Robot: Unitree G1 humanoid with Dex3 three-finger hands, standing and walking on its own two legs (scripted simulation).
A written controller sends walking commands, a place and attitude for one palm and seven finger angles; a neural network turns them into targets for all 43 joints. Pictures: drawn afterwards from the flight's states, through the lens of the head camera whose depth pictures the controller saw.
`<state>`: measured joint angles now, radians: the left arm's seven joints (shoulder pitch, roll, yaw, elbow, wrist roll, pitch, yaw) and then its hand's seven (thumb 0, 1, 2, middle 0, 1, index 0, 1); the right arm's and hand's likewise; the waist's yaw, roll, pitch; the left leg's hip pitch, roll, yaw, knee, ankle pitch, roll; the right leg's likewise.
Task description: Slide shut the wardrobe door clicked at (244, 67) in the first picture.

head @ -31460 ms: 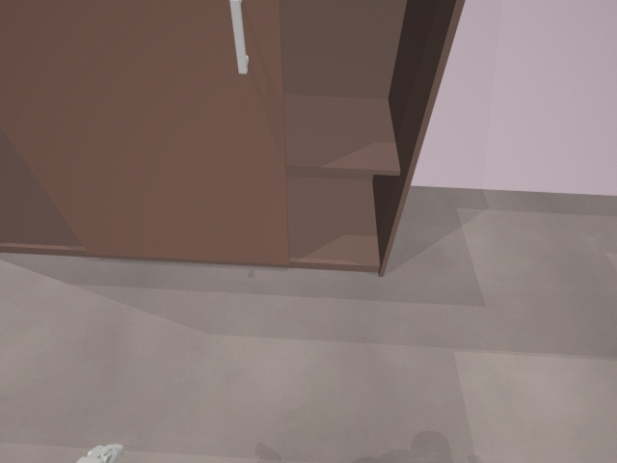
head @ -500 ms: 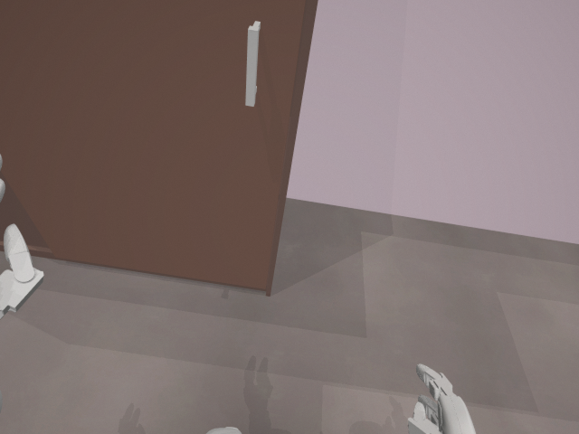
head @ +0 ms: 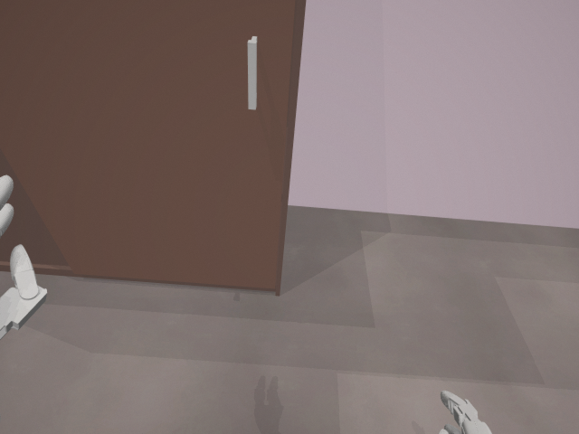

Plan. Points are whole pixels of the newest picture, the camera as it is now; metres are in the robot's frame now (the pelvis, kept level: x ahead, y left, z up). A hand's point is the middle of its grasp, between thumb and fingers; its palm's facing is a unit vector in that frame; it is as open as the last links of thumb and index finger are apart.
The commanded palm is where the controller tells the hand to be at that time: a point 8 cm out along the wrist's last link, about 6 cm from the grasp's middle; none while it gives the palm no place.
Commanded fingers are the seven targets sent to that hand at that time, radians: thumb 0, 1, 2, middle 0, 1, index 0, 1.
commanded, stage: stop stepping back and stand still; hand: left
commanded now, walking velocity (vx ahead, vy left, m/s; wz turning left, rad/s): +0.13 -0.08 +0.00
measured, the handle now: (253, 73) +0.80 +0.12 +0.16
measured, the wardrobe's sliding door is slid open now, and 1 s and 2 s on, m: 0.00 0.00 0.00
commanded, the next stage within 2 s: let the arm hang, fingers relaxed in 0.24 s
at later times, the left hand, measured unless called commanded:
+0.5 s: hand (101, 409) +0.17 +0.26 -0.05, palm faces +0.13 -0.91 -0.39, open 7.4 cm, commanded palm none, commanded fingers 0.00 0.90 0.90 -0.20 -0.30 -0.20 -0.30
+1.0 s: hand out of the picture +0.00 +0.23 -0.15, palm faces +0.04 -0.97 -0.25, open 7.4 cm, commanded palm none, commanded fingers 0.00 0.90 0.90 -0.20 -0.30 -0.20 -0.30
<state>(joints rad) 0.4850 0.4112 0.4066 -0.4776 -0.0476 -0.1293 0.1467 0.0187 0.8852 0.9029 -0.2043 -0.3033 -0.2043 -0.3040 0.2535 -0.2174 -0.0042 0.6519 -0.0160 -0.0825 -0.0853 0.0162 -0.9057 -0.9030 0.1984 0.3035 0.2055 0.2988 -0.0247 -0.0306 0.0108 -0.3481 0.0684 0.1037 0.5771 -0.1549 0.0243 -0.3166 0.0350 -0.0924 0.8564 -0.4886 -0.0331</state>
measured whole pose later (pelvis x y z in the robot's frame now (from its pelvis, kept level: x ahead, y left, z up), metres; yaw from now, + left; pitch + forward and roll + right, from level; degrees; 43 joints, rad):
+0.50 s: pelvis -0.02 +0.01 -0.01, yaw +5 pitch +0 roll +2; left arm 0.20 0.32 0.09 0.41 0.02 0.03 0.01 0.01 0.90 0.90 -0.19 -0.30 -0.19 -0.30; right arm 0.17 -0.28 0.00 0.76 -0.04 -0.02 0.01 0.01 -0.91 -0.90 0.20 0.30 0.21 0.30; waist -0.04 0.02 -0.01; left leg -0.39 0.01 0.05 0.63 -0.24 0.00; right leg -0.39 -0.04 0.00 0.77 -0.42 0.02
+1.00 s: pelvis +0.00 +0.03 +0.02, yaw +4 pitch +0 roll +0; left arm 0.21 0.22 0.00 1.15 0.01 0.02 0.02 0.01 0.91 0.90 -0.20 -0.30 -0.20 -0.30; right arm 0.23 -0.19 0.00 1.12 -0.02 0.03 -0.01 0.01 -0.91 -0.90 0.20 0.30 0.20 0.30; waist -0.01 0.02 0.08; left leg -0.23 0.02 0.06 0.40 -0.17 0.00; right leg -0.18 -0.01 0.02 0.39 -0.20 0.02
